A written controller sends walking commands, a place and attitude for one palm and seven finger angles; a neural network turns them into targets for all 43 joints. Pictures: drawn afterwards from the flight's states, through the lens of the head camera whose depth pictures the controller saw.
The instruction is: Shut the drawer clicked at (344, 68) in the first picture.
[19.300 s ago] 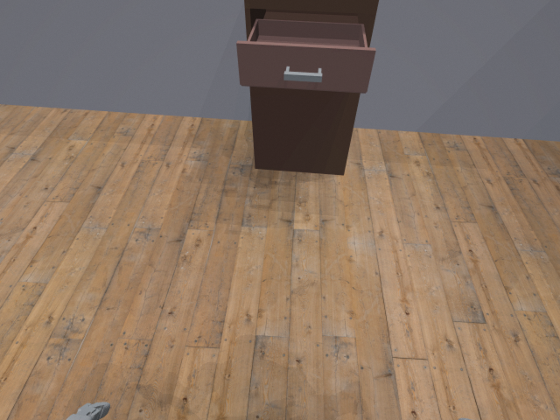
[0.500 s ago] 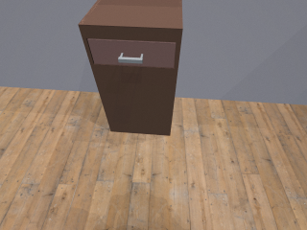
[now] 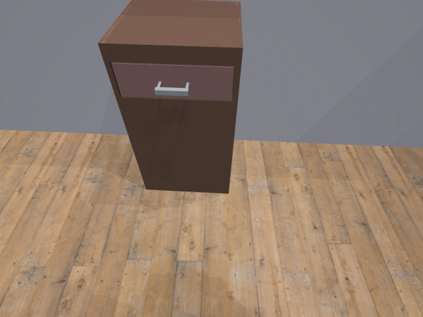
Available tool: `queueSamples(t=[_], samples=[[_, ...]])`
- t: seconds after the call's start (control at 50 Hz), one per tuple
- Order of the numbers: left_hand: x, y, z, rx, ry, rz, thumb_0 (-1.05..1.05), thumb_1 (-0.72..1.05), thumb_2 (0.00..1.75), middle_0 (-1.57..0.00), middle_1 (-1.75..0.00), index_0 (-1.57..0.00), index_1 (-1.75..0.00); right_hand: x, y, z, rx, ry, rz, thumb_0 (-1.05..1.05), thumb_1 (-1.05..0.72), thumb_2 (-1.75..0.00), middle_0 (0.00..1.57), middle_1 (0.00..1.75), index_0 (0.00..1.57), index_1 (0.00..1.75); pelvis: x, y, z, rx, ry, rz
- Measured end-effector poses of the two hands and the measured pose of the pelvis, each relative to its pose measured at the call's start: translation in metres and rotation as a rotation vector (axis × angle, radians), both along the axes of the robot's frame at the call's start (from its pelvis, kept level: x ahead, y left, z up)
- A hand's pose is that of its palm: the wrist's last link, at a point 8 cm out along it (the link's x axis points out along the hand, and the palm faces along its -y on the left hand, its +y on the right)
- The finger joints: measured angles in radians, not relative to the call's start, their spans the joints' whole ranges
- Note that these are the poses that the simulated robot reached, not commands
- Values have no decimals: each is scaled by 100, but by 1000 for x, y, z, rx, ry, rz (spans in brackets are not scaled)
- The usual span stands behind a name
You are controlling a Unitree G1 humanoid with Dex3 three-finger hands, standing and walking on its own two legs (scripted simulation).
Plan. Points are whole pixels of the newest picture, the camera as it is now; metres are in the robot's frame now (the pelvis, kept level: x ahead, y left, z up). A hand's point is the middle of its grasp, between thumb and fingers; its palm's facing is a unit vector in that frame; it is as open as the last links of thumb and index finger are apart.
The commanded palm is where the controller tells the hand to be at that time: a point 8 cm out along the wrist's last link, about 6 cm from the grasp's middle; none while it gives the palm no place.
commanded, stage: look to check the result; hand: left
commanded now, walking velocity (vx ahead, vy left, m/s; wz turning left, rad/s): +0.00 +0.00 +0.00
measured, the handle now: (172, 88) +0.86 +0.19 -0.06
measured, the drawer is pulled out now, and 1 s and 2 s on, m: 0.00 0.00 0.00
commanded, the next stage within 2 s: stand and wait in 0.52 s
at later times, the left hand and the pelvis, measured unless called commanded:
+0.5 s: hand out of the picture +0.07 +0.23 -0.16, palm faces -0.02 -0.95 -0.31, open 7.4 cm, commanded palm none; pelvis +0.01 +0.00 +0.00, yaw +0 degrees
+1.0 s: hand out of the picture +0.09 +0.23 -0.16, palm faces -0.03 -0.94 -0.33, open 7.4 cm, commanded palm none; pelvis +0.02 +0.00 +0.00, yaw -1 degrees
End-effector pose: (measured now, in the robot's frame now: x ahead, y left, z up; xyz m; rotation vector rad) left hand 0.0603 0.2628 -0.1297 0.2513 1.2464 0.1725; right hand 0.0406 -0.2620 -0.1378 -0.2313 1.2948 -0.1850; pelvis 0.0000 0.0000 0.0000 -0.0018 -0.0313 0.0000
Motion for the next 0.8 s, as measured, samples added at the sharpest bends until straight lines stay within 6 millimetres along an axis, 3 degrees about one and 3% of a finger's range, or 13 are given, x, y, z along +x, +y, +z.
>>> queueSamples(t=[0.34,0.8], samples=[[-8,13,4,38,54,10,0,91,90,-20,-30,-20,-30,16,-12,3,-18,0,9,1,-91,-90,20,30,21,29,9,-3,2,1,1,-7],[21,12,6,38,9,-17,0,91,90,-20,-30,-20,-30,28,-20,9,-37,-16,6,1,-91,-90,20,30,21,30,17,-4,3,3,4,-11]])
